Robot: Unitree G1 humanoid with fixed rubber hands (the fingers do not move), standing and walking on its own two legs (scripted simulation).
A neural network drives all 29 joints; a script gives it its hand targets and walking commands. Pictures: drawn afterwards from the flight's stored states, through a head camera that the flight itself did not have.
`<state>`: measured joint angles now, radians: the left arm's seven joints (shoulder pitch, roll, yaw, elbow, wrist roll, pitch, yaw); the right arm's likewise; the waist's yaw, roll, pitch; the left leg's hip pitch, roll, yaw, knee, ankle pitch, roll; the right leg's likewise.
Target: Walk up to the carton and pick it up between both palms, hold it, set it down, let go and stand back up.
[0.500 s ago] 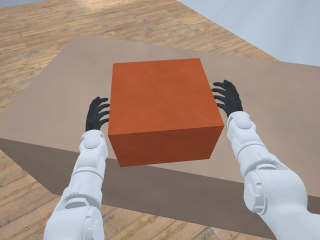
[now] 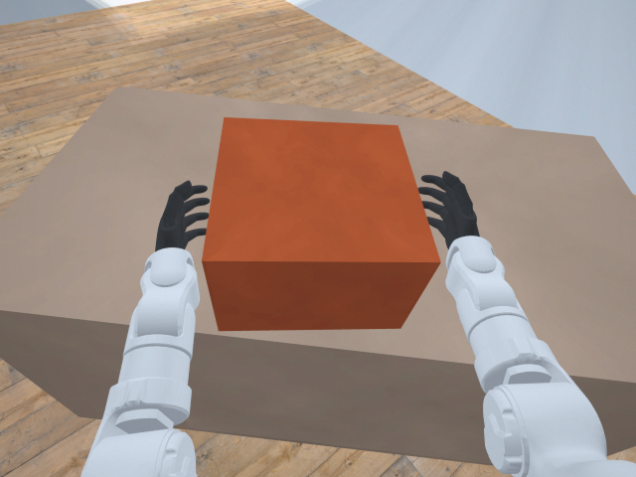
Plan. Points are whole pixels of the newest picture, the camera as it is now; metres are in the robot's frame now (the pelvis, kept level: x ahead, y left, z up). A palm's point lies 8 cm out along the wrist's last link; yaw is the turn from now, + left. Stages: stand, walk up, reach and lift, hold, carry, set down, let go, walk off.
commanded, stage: reach and lift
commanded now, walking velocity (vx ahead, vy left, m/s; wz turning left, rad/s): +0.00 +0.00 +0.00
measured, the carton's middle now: (312, 223) +0.46 +0.02 +0.03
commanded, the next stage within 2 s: hold in 1.58 s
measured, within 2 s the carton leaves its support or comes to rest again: neither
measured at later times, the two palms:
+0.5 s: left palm (144, 234) +0.34 +0.21 +0.13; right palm (461, 225) +0.36 -0.15 +0.15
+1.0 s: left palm (151, 229) +0.34 +0.20 +0.15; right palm (475, 228) +0.35 -0.16 +0.16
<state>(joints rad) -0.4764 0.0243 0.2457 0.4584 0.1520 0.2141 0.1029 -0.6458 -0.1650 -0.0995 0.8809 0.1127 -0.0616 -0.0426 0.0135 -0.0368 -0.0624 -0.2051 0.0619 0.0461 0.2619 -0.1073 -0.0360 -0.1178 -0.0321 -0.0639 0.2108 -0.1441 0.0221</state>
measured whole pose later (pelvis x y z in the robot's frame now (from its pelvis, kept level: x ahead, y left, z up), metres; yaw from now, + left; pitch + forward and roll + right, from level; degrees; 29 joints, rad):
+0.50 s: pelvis -0.02 +0.01 +0.00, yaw +1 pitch -5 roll +0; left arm -0.50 0.04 0.35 0.29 0.30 0.43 -0.07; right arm -0.63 -0.07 -0.13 0.69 0.04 0.05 -0.09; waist -0.04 -0.06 0.01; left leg -0.06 0.03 0.03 0.24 -0.09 -0.02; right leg 0.02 -0.05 -0.08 0.22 -0.15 0.03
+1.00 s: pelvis -0.02 +0.01 +0.00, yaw +0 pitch -6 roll +0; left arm -0.48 0.01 0.34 0.16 0.34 0.54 -0.08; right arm -0.59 -0.07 -0.14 0.59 0.05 0.09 -0.07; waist -0.05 -0.06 0.03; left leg -0.04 0.04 0.05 0.24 -0.10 -0.02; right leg 0.03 -0.05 -0.05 0.22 -0.15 0.04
